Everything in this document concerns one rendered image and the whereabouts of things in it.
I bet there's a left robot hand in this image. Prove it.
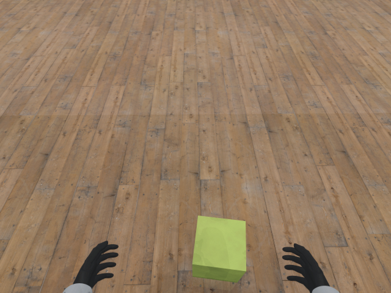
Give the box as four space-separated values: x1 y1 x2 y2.
73 241 119 288

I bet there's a carton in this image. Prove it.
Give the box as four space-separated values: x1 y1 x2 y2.
192 215 246 283

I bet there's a right robot hand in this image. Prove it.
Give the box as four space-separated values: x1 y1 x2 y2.
282 244 329 293

